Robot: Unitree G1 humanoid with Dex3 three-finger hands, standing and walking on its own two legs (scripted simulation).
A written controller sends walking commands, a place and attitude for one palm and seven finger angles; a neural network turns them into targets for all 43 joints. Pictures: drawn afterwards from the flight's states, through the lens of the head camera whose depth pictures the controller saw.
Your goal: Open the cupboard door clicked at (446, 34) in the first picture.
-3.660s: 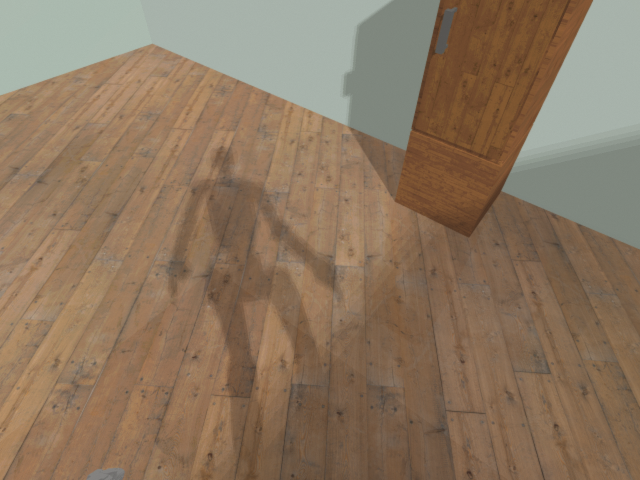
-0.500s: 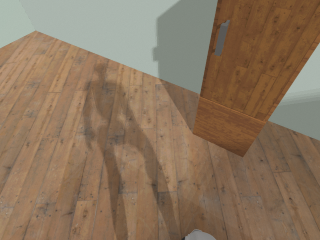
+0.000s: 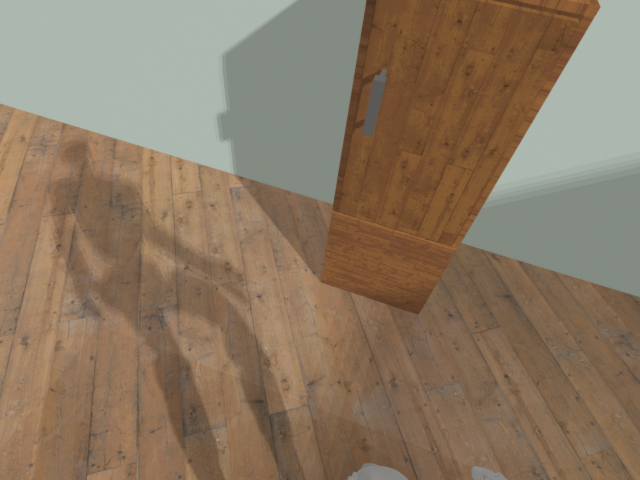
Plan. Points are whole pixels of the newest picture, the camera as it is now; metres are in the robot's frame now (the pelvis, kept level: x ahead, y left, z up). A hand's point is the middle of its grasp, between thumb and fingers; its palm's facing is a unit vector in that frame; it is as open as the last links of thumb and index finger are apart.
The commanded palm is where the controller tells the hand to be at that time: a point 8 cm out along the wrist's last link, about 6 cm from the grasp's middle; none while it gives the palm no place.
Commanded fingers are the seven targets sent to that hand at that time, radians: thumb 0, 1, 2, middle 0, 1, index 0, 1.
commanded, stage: turn to face it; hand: left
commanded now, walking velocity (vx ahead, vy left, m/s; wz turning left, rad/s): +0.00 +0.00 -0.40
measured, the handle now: (376, 102) +0.82 -0.04 +0.04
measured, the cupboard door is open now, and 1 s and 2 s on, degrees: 0 0 0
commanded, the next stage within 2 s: take the last steps up to it in 0.24 s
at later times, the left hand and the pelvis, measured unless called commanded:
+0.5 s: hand out of the picture +0.13 +0.12 -0.15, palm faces -0.20 -0.95 -0.23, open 7.4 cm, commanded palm none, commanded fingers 0.00 0.90 0.90 -0.20 -0.30 -0.20 -0.30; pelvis +0.00 -0.04 +0.00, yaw -11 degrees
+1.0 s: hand (228, 453) +0.18 +0.14 -0.17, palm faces -0.22 -0.96 -0.16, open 7.4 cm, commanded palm none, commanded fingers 0.00 0.90 0.90 -0.20 -0.30 -0.20 -0.30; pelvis +0.12 -0.03 +0.01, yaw -15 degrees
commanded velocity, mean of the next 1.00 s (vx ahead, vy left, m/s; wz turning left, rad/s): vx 0.20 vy -0.02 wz -0.14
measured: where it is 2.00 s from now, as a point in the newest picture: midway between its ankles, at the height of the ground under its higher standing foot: outside the picture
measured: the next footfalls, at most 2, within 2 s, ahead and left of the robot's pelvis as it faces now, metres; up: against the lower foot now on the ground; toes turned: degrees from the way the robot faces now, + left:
right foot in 0.32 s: +0.00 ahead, -0.14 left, +0.00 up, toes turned -15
left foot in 0.74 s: +0.13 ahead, +0.08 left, +0.00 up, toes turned -4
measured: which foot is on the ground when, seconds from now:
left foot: down 0.00-0.32, up 0.34-0.72, down 0.74-1.00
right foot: up 0.00-0.30, down 0.32-0.74, up 0.76-1.00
